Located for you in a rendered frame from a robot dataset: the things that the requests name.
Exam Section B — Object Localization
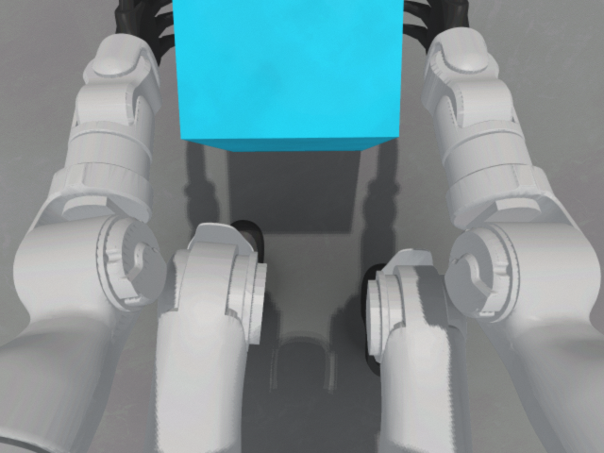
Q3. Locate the left robot forearm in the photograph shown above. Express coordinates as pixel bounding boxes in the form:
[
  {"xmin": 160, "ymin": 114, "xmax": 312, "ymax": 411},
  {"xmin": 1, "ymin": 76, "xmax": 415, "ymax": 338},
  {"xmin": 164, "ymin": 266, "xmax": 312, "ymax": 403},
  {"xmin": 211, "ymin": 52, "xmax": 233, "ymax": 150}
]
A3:
[{"xmin": 13, "ymin": 33, "xmax": 162, "ymax": 300}]

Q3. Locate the carton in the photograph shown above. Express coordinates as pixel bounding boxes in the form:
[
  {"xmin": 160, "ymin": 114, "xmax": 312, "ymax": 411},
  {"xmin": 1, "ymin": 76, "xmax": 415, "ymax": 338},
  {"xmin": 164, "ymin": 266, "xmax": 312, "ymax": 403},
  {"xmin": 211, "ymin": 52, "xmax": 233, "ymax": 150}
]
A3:
[{"xmin": 173, "ymin": 0, "xmax": 404, "ymax": 152}]

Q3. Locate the robot left upper arm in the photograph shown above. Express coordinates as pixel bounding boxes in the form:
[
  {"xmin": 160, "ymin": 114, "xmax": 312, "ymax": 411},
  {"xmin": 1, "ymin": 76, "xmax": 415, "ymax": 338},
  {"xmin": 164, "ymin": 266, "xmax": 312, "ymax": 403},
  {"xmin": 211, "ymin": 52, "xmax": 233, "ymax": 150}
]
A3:
[{"xmin": 0, "ymin": 213, "xmax": 167, "ymax": 453}]

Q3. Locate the robot right upper arm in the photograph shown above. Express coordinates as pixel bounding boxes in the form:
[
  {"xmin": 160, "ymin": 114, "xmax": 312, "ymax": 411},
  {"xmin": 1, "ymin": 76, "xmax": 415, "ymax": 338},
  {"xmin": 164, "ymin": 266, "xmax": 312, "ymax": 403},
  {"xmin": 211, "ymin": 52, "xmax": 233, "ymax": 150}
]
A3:
[{"xmin": 445, "ymin": 222, "xmax": 604, "ymax": 453}]

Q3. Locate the robot right foot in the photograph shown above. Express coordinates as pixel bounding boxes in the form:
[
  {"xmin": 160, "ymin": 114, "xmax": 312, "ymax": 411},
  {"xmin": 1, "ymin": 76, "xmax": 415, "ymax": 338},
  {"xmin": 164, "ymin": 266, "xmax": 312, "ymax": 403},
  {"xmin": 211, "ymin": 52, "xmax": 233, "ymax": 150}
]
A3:
[{"xmin": 361, "ymin": 263, "xmax": 387, "ymax": 377}]

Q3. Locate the left robot hand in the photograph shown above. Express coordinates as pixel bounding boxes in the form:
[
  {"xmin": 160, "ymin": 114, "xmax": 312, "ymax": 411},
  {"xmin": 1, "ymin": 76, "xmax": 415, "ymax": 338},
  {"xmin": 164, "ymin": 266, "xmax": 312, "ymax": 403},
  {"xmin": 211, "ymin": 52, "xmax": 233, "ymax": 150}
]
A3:
[{"xmin": 114, "ymin": 0, "xmax": 175, "ymax": 66}]

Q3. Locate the right robot forearm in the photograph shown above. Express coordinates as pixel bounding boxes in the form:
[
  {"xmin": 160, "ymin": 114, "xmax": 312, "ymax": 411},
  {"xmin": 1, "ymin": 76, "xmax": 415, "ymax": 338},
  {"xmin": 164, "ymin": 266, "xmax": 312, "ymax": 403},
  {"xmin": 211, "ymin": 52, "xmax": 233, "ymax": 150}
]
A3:
[{"xmin": 421, "ymin": 27, "xmax": 601, "ymax": 288}]

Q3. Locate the right robot hand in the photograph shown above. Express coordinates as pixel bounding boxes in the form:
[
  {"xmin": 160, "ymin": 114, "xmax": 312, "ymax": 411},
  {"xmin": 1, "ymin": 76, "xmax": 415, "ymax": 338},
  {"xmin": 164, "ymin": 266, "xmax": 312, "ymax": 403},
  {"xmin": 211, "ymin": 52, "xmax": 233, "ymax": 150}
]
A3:
[{"xmin": 403, "ymin": 0, "xmax": 470, "ymax": 54}]

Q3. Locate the robot right thigh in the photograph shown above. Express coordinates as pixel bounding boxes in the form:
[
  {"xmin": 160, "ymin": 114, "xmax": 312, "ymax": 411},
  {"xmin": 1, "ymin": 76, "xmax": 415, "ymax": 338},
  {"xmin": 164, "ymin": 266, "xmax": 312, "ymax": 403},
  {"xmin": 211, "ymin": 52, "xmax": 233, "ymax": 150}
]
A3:
[{"xmin": 366, "ymin": 265, "xmax": 473, "ymax": 453}]

